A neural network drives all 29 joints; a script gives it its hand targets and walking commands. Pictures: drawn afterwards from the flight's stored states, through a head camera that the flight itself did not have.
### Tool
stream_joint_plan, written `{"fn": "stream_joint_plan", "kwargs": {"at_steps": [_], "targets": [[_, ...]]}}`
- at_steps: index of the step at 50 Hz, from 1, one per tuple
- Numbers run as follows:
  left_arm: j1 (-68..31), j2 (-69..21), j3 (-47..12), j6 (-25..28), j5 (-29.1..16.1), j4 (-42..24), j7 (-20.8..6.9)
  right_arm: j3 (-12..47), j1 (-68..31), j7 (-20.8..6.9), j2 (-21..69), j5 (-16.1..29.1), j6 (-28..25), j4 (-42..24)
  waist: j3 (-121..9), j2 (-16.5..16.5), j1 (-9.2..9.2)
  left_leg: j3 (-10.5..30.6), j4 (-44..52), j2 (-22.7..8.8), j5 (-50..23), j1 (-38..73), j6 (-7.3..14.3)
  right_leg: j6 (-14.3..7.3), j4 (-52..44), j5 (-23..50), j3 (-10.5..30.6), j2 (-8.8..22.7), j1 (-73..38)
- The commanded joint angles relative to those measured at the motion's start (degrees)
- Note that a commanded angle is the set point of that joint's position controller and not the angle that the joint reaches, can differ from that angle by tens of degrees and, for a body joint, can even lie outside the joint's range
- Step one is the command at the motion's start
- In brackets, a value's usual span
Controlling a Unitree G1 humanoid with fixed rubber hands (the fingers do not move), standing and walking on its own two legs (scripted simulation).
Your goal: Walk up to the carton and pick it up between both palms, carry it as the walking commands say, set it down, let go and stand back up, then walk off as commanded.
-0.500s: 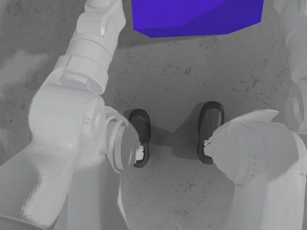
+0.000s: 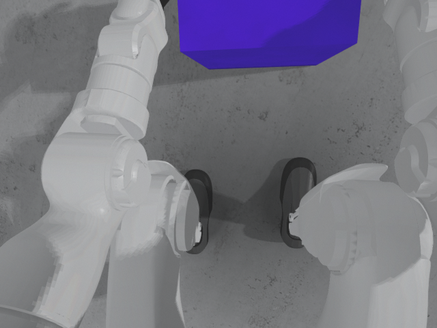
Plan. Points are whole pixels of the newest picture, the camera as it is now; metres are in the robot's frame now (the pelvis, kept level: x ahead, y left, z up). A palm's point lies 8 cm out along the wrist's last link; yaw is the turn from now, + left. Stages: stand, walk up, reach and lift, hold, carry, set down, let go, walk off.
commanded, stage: reach and lift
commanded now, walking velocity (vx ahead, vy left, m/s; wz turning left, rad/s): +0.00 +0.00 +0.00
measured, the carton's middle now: (263, 6) +0.54 -0.06 -0.24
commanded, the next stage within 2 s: none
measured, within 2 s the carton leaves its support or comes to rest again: leaves its support in 0.14 s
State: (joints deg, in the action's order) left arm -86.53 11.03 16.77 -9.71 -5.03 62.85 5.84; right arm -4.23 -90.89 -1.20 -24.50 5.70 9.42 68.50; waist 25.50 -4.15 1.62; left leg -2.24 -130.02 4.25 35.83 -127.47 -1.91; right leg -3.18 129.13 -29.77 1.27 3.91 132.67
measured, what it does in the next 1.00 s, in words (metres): rises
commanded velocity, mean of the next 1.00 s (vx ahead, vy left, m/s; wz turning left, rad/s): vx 0.00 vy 0.00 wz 0.00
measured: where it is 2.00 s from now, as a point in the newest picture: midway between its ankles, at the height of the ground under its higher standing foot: (243, 220)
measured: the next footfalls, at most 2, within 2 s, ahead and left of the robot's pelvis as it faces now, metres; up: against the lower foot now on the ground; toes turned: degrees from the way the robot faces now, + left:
none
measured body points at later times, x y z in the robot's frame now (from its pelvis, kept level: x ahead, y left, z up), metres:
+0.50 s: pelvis +0.00 +0.01 +0.02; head +0.36 -0.05 +0.29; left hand +0.56 +0.08 -0.13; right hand +0.57 -0.23 -0.12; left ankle +0.11 +0.12 -0.32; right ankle +0.12 -0.12 -0.32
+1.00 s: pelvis +0.01 +0.00 +0.06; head +0.35 -0.06 +0.35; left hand +0.56 +0.08 -0.06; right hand +0.56 -0.22 -0.06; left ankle +0.11 +0.12 -0.32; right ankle +0.12 -0.12 -0.32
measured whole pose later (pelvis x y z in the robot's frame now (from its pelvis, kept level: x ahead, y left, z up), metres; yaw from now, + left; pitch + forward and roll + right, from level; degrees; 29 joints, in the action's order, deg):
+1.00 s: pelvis +0.01 +0.00 +0.06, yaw -2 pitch +43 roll +5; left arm -69.8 -2.0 27.2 -18.0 5.3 36.3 10.7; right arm -14.8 -79.7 3.4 -15.0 -6.8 18.4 52.2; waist 6.2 -1.7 0.4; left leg -1.4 -118.0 4.1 36.1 -124.9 -2.3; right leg -1.2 116.7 -28.5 2.5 0.0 130.9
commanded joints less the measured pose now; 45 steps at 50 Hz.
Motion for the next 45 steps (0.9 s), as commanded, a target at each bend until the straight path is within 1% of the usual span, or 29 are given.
{"fn": "stream_joint_plan", "kwargs": {"at_steps": [1,4,7,9,13,17,23,27,31,35,38,41,45], "targets": [[-23.91,-52.87,-14.06,1.10,-4.03,-11.06,-13.02,11.40,-21.04,-15.51,54.93,3.32,0.35,-10.05,-59.82,7.98,1.23,-2.91,9.50,5.19,-15.24,18.53,1.99,1.30,-8.80,17.20,-0.17,-6.32,-40.13],[-25.30,-54.50,-15.79,0.98,-5.07,-14.30,-12.81,12.60,-22.14,-15.43,56.03,4.19,0.34,-13.60,-66.15,7.57,1.18,-3.00,9.48,5.43,-17.79,20.84,1.85,1.35,-8.65,20.15,-0.38,-6.55,-43.45],[-27.58,-56.35,-18.41,0.75,-6.70,-18.97,-12.23,14.22,-24.27,-14.89,56.69,5.31,0.31,-18.57,-76.38,7.40,1.42,-2.97,9.65,5.80,-21.47,24.07,1.39,1.56,-8.57,24.73,-0.73,-6.87,-49.02],[-28.73,-57.06,-19.63,0.31,-7.29,-20.50,-11.83,14.68,-25.15,-14.50,56.78,5.33,0.57,-19.83,-79.45,7.72,1.75,-2.82,10.23,5.86,-21.78,23.66,1.03,1.71,-8.86,26.01,-0.94,-6.91,-51.06],[-30.27,-57.04,-19.00,-0.58,-5.69,-19.85,-11.51,13.29,-24.37,-14.35,57.48,2.96,1.47,-17.05,-74.65,8.12,1.47,-2.81,12.23,5.58,-17.07,20.50,1.01,1.75,-10.13,21.21,-1.24,-6.93,-46.96],[-32.24,-56.98,-19.17,-0.87,-4.37,-22.24,-10.86,11.98,-23.39,-14.83,58.95,1.76,2.24,-15.69,-76.10,7.98,1.41,-2.75,13.64,5.75,-17.06,24.01,0.93,1.69,-10.95,19.74,-2.02,-7.15,-44.06],[-33.83,-56.39,-19.24,-2.15,-2.27,-25.27,-10.36,10.35,-21.86,-15.29,61.26,0.21,3.93,-14.10,-78.87,8.01,0.44,-3.15,15.43,5.78,-16.03,25.74,0.79,1.83,-12.71,18.04,-2.44,-7.54,-44.02],[-34.78,-56.82,-19.80,-3.09,-1.17,-27.91,-10.41,9.83,-20.69,-15.32,63.20,-0.67,5.11,-14.12,-81.91,7.73,-0.10,-3.55,16.32,5.79,-16.16,26.35,0.67,1.90,-13.79,18.34,-2.39,-7.95,-45.64],[-35.00,-57.95,-20.72,-4.04,-0.59,-30.13,-10.56,9.77,-19.74,-15.05,64.82,-1.48,6.12,-15.14,-85.37,7.48,-0.12,-3.80,17.18,5.90,-16.99,26.91,0.53,1.99,-14.85,19.50,-2.35,-8.42,-47.83],[-32.89,-59.31,-20.47,-5.00,0.43,-29.53,-10.96,9.01,-18.05,-14.84,65.57,-3.06,6.86,-15.32,-85.17,7.42,0.30,-3.79,18.18,6.02,-17.19,25.93,0.37,2.04,-16.04,20.05,-2.23,-8.75,-47.97],[-30.91,-60.05,-19.73,-5.49,1.50,-28.84,-11.22,8.43,-16.79,-14.83,66.02,-4.23,7.23,-15.43,-84.75,7.65,0.29,-3.72,18.96,6.11,-17.44,25.25,0.30,2.10,-16.85,20.42,-2.15,-8.94,-47.76],[-29.64,-60.45,-19.47,-5.78,2.12,-28.99,-11.31,8.47,-16.14,-14.76,66.57,-4.77,7.47,-16.27,-85.81,8.09,-0.06,-3.68,19.70,6.18,-18.11,25.24,0.27,2.23,-17.59,21.18,-2.12,-9.13,-48.45],[-28.92,-61.18,-20.36,-6.18,1.97,-30.56,-11.25,9.69,-15.98,-14.39,67.86,-4.31,7.90,-18.66,-90.23,8.85,-0.68,-3.67,20.80,6.29,-19.56,26.37,0.25,2.40,-18.70,22.88,-2.11,-9.45,-51.14]]}}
